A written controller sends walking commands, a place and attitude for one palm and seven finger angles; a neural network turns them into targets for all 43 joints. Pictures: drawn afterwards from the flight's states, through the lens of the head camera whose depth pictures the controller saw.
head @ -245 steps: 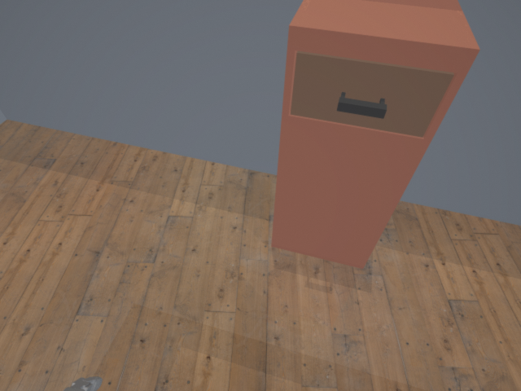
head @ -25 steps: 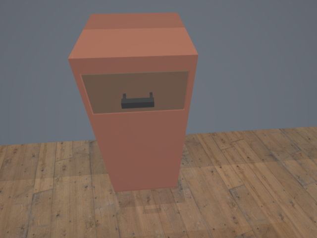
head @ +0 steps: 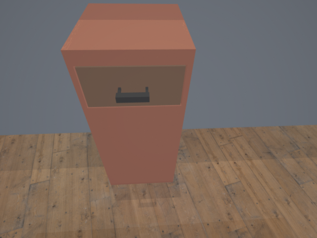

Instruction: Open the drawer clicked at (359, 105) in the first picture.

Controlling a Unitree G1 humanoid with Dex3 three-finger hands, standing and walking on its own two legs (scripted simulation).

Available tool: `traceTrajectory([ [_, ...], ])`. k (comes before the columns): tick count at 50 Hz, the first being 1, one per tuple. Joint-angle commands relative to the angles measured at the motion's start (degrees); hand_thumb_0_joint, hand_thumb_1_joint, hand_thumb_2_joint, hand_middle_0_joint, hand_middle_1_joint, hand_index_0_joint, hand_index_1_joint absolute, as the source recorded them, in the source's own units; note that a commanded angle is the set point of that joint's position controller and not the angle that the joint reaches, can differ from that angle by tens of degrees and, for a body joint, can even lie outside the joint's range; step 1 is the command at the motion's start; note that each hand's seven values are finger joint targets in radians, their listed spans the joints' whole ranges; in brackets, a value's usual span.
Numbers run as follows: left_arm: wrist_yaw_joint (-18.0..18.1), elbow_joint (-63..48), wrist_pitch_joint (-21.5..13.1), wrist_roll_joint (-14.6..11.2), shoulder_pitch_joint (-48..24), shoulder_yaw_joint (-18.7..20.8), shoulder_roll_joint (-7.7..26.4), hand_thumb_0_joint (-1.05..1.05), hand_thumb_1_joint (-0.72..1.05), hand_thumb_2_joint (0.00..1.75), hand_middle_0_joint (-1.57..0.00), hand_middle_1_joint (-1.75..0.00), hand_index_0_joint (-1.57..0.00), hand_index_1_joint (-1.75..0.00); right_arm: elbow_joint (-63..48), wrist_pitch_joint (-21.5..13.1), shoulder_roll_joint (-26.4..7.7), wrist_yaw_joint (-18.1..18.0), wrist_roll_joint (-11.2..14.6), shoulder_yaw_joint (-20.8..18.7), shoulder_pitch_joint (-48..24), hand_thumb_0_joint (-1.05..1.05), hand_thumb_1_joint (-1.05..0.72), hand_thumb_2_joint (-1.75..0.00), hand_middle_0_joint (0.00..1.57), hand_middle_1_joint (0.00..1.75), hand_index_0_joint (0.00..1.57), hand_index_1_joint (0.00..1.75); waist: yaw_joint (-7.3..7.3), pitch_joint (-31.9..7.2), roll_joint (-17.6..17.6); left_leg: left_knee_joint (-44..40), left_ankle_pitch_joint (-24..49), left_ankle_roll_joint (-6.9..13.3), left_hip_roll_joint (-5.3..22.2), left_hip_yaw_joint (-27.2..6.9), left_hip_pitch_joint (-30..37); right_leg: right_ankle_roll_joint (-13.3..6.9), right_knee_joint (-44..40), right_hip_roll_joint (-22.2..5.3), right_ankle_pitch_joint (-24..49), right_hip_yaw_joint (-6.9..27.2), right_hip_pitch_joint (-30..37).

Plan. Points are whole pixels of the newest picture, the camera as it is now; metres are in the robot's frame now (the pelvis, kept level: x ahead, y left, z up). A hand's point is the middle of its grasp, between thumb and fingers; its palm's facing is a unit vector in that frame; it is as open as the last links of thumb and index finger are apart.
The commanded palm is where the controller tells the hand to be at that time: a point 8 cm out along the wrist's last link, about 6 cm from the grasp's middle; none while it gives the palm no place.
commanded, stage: come to a stop and stand still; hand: left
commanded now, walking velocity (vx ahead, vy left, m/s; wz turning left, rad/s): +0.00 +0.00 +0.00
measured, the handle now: (133, 93) +0.57 +0.12 +0.04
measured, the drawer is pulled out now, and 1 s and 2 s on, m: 0.00 0.00 0.00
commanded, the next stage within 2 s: look again from close up in 0.98 s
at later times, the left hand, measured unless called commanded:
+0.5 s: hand out of the picture +0.02 +0.15 -0.17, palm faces +0.03 -0.98 -0.18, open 7.4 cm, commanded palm none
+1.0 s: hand out of the picture +0.03 +0.15 -0.17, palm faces +0.02 -0.98 -0.20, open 7.4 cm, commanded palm none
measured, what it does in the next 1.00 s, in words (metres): shifts its weight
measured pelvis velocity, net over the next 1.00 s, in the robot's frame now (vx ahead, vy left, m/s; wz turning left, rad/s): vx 0.05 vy -0.02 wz -0.02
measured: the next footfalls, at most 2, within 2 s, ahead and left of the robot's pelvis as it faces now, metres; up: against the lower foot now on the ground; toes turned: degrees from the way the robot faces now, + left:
none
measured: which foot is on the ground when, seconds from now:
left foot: down 0.00-1.00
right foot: down 0.00-1.00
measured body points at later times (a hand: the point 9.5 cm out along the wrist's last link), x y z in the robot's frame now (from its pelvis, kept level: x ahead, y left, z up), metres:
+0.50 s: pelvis +0.03 -0.01 +0.00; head +0.04 -0.01 +0.45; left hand +0.02 +0.20 -0.16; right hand +0.02 -0.22 -0.16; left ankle +0.06 +0.11 -0.74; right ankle -0.03 -0.08 -0.74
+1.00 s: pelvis +0.05 -0.02 +0.00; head +0.06 -0.02 +0.45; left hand +0.03 +0.20 -0.16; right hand +0.06 -0.24 -0.16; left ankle +0.06 +0.11 -0.74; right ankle -0.03 -0.08 -0.74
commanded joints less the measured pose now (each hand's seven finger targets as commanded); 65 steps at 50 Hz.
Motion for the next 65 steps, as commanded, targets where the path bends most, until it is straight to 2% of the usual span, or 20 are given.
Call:
traceTrajectory([
  [1, 0.42, -1.44, -0.72, -0.26, 4.02, 0.46, 4.64, 0.0, 0.9, 0.9, -0.2, -0.3, -0.2, -0.3, -0.86, -0.52, -4.18, -0.24, -0.09, -0.72, 3.56, 0.0, -0.9, -0.9, 0.2, 0.3, 0.2, 0.3, -0.16, 6.28, -0.36, -3.59, -1.09, 0.34, 5.02, -6.59, 4.35, 0.75, -9.4, -8.14, 0.02, 8.31, -9.86],
  [7, 0.49, -1.76, -0.86, -0.23, 3.82, 0.36, 5.06, 0.0, 0.9, 0.9, -0.2, -0.3, -0.2, -0.3, -0.89, -0.63, -4.79, -0.2, -0.07, -0.62, 1.97, 0.0, -0.9, -0.9, 0.2, 0.3, 0.2, 0.3, 0.05, 6.67, -0.59, -3.76, 0.65, 0.31, 5.2, -6.56, 5.16, 1.0, -9.31, -8.15, 2.83, 8.03, -8.94],
  [10, 0.54, -1.93, -0.9, -0.23, 3.6, 0.47, 5.44, 0.0, 0.9, 0.9, -0.2, -0.3, -0.2, -0.3, -0.95, -0.81, -5.35, -0.25, -0.09, -0.6, 1.44, 0.0, -0.9, -0.9, 0.2, 0.3, 0.2, 0.3, 0.23, 5.21, 0.35, -3.66, 2.74, 0.37, 5.54, -6.52, 6.24, 1.02, -8.85, -8.02, 5.64, 7.8, -7.27],
  [15, 0.54, -2.15, -0.94, -0.21, 2.81, 0.63, 6.25, 0.0, 0.9, 0.9, -0.2, -0.3, -0.2, -0.3, -1.1, -1.08, -6.17, -0.31, -0.09, -0.57, 0.74, 0.0, -0.9, -0.9, 0.2, 0.3, 0.2, 0.3, 0.34, 3.78, -0.33, -3.67, 5.82, 0.46, 5.85, -6.48, 7.21, 1.19, -8.19, -8.08, 9.95, 7.21, -4.78],
  [23, 0.54, -2.54, -0.97, -0.27, 1.77, 0.78, 7.41, 0.0, 0.9, 0.9, -0.2, -0.3, -0.2, -0.3, -1.21, -1.15, -7.15, -0.35, -0.13, -0.47, -0.49, 0.0, -0.9, -0.9, 0.2, 0.3, 0.2, 0.3, 0.41, 3.24, -0.17, -3.55, 8.08, 0.36, 5.97, -5.89, 8.34, 1.29, -7.88, -8.43, 14.66, 7.2, -3.04],
  [29, 0.53, -2.68, -0.94, -0.3, 1.11, 0.83, 8.25, 0.0, 0.9, 0.9, -0.2, -0.3, -0.2, -0.3, -1.17, -1.08, -7.81, -0.34, -0.12, -0.37, -1.19, 0.0, -0.9, -0.9, 0.2, 0.3, 0.2, 0.3, 0.41, 3.75, -0.49, -3.72, 7.86, 0.26, 5.89, -5.76, 8.43, 1.42, -8.23, -8.52, 15.52, 7.24, -2.39],
  [40, 0.65, -2.73, -0.96, -0.21, 1.06, 1.1, 9.36, 0.0, 0.9, 0.9, -0.2, -0.3, -0.2, -0.3, -1.25, -1.09, -8.61, -0.52, -0.11, -0.37, -2.3, 0.0, -0.9, -0.9, 0.2, 0.3, 0.2, 0.3, 0.59, 2.79, -0.64, -2.64, 10.26, 0.16, 5.89, -4.95, 9.82, 1.88, -7.85, -8.84, 22.43, 7.1, -0.57],
  [53, 0.65, -2.65, -0.93, -0.25, 1.0, 1.25, 10.2, 0.0, 0.9, 0.9, -0.2, -0.3, -0.2, -0.3, -1.45, -0.88, -9.31, -0.67, -0.07, -0.52, -3.28, 0.0, -0.9, -0.9, 0.2, 0.3, 0.2, 0.3, 0.54, 3.32, -0.73, -2.3, 8.63, 0.0, 5.69, -4.45, 9.64, 2.62, -8.18, -9.05, 24.5, 7.34, -0.15],
  [54, 2.78, -2.41, -3.0, 1.11, 4.86, 0.8, 9.7, 0.0, 0.9, 0.9, -0.2, -0.3, -0.2, -0.3, -6.54, -1.83, -9.21, 0.38, 0.22, -0.18, -7.05, 0.0, -0.9, -0.9, 0.2, 0.3, 0.2, 0.3, 1.7, 6.73, -1.72, 13.11, 5.53, -1.03, 4.32, -0.73, 1.6, 6.92, -6.75, -12.52, 50.17, 11.46, -4.07],
  [55, 2.52, -4.04, -3.36, 0.98, 3.85, 1.28, 12.29, 0.0, 0.9, 0.9, -0.2, -0.3, -0.2, -0.3, -9.42, -0.96, -7.47, 0.81, -0.18, -0.03, -5.96, 0.0, -0.9, -0.9, 0.2, 0.3, 0.2, 0.3, -0.75, 5.74, 0.3, 11.24, -4.93, -0.63, 1.79, -0.84, -1.13, 4.73, -2.67, -13.8, 60.77, 10.36, 0.8],
  [56, 2.16, -5.41, -3.24, 0.62, 2.9, 1.04, 12.01, 0.0, 0.9, 0.9, -0.2, -0.3, -0.2, -0.3, -8.79, -0.99, -6.56, 0.69, -0.67, -0.24, -0.97, 0.0, -0.9, -0.9, 0.2, 0.3, 0.2, 0.3, -2.08, -0.27, -2.86, 8.28, -6.89, 0.78, 1.36, -0.53, 0.3, 2.07, 1.85, -13.18, 63.76, 9.43, 4.82],
  [57, 1.81, -6.75, -3.21, 0.03, 1.72, 0.71, 11.53, 0.0, 0.9, 0.9, -0.2, -0.3, -0.2, -0.3, -8.8, -1.13, -7.66, 0.45, -0.75, -0.49, 1.27, 0.0, -0.9, -0.9, 0.2, 0.3, 0.2, 0.3, -2.63, -6.01, -4.14, 7.71, -2.99, 1.65, 1.34, -1.05, 3.21, 0.29, 5.18, -11.64, 62.57, 7.84, 7.04],
  [58, 1.6, -7.62, -3.21, -0.24, 1.73, 0.79, 11.39, 0.0, 0.9, 0.9, -0.2, -0.3, -0.2, -0.3, -9.1, -1.18, -8.09, 0.29, -0.54, -0.62, 1.2, 0.0, -0.9, -0.9, 0.2, 0.3, 0.2, 0.3, -1.98, -7.82, -5.93, 8.01, 1.01, 1.95, 1.76, -1.64, 4.15, 0.04, 5.81, -10.74, 60.18, 7.52, 7.09],
  [59, 1.46, -7.92, -2.99, -0.35, 2.05, 0.87, 11.13, 0.0, 0.9, 0.9, -0.2, -0.3, -0.2, -0.3, -9.39, -1.07, -8.3, 0.18, -0.34, -0.64, 0.6, 0.0, -0.9, -0.9, 0.2, 0.3, 0.2, 0.3, -1.41, -6.44, -6.1, 7.96, 2.46, 1.97, 2.34, -2.22, 3.94, -0.07, 4.96, -10.44, 55.44, 7.61, 5.43],
  [61, 1.24, -8.19, -1.98, -0.31, 2.02, 0.68, 10.32, 0.0, 0.9, 0.9, -0.2, -0.3, -0.2, -0.3, -9.6, -0.51, -8.21, 0.2, -0.39, -0.43, -0.71, 0.0, -0.9, -0.9, 0.2, 0.3, 0.2, 0.3, -0.69, 0.59, -2.24, 6.98, 3.05, 1.78, 3.4, -2.89, 3.19, -0.46, 2.43, -9.16, 39.88, 7.58, -0.53],
  [62, 1.06, -8.41, -1.58, -0.2, 1.95, 0.66, 10.46, 0.0, 0.9, 0.9, -0.2, -0.3, -0.2, -0.3, -9.99, -0.26, -8.08, 0.34, -0.31, -0.34, -1.51, 0.0, -0.9, -0.9, 0.2, 0.3, 0.2, 0.3, -0.29, 2.62, -0.6, 6.37, 2.02, 1.45, 3.51, -3.34, 2.54, -0.61, 0.8, -8.85, 32.1, 7.94, -2.3],
  [64, 0.81, -8.84, -1.06, -0.11, 0.9, 0.51, 10.59, 0.0, 0.9, 0.9, -0.2, -0.3, -0.2, -0.3, -10.12, 0.01, -8.42, 0.6, -0.4, -0.25, -1.97, 0.0, -0.9, -0.9, 0.2, 0.3, 0.2, 0.3, -0.34, 5.77, -0.59, 4.64, -0.15, 1.26, 3.68, -4.64, 1.73, -0.98, -1.28, -7.89, 17.87, 8.21, -5.6],
  [65, 0.75, -8.84, -0.96, 0.05, 0.75, 0.44, 10.24, 0.0, 0.9, 0.9, -0.2, -0.3, -0.2, -0.3, -9.69, -0.11, -8.6, 0.72, -0.49, -0.2, -1.64, 0.0, -0.9, -0.9, 0.2, 0.3, 0.2, 0.3, -0.14, 6.79, 0.92, 3.69, 0.73, 1.54, 4.03, -5.35, 1.69, -0.97, -1.62, -7.18, 13.52, 7.85, -6.57],
])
